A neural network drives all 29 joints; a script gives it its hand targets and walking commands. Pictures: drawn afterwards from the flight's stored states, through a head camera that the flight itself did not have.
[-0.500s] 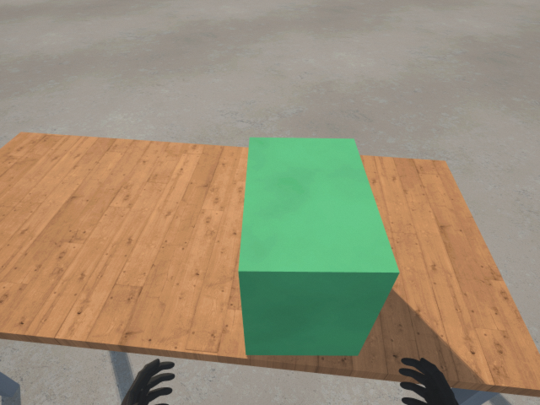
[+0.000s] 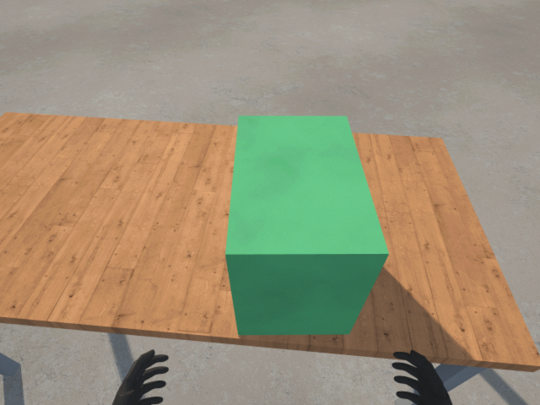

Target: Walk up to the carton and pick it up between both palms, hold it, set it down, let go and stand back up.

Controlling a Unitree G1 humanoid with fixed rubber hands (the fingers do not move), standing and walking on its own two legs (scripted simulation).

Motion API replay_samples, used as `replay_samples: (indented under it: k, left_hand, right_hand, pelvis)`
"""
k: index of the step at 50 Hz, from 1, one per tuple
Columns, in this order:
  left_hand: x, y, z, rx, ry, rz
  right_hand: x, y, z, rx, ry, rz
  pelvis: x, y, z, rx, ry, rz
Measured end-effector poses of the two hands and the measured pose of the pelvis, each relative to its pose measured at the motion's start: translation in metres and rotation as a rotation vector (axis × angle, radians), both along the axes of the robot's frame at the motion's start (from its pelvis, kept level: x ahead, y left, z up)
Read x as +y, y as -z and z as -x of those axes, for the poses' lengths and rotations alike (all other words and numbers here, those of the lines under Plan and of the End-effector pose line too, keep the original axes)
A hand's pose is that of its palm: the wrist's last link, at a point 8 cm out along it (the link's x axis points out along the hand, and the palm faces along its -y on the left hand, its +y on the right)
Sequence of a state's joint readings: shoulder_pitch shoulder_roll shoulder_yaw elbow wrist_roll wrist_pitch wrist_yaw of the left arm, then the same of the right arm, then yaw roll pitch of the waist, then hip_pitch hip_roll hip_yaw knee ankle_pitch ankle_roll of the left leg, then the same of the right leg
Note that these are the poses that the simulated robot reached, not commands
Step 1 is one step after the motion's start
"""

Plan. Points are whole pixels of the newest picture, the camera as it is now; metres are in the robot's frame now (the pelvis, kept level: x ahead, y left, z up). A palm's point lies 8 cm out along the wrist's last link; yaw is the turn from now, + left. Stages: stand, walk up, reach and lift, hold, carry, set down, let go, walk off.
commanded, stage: let go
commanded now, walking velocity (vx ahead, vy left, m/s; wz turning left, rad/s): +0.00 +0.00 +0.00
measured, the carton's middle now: (293, 223) +0.45 -0.03 -0.01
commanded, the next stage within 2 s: stand in 0.44 s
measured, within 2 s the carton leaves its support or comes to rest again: neither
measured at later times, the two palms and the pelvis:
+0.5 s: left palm out of the picture +0.16 +0.23 -0.08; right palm out of the picture +0.16 -0.22 -0.08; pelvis +0.01 +0.00 +0.00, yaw +0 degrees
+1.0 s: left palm out of the picture +0.09 +0.31 -0.11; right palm out of the picture +0.11 -0.26 -0.12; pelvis +0.02 +0.02 -0.01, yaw +1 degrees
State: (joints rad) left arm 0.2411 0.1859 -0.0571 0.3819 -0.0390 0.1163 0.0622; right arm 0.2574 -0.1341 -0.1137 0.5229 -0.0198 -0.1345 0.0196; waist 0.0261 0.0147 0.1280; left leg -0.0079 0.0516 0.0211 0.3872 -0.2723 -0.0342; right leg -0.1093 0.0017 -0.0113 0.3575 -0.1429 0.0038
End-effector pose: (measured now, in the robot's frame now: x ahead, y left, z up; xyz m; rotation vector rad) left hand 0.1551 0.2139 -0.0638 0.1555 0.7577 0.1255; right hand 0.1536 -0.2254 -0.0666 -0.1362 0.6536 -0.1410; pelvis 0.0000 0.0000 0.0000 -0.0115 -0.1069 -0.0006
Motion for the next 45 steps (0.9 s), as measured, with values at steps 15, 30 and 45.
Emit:
replay_samples:
  k: [15, 30, 45]
  left_hand:
    - [0.008, 0.013, 0.000, 0.077, 0.003, -0.009]
    - [0.043, 0.028, -0.004, 0.102, 0.009, -0.083]
    - [0.092, 0.045, 0.046, 0.268, -0.050, -0.139]
  right_hand:
    - [0.005, 0.014, 0.003, 0.057, -0.018, 0.008]
    - [-0.021, 0.032, 0.010, 0.231, -0.017, 0.099]
    - [-0.044, 0.044, 0.038, 0.367, -0.002, 0.161]
  pelvis:
    - [0.001, 0.001, -0.007, 0.013, 0.005, 0.000]
    - [0.007, 0.008, -0.017, 0.062, -0.007, -0.005]
    - [0.018, 0.010, -0.022, 0.061, -0.022, -0.005]
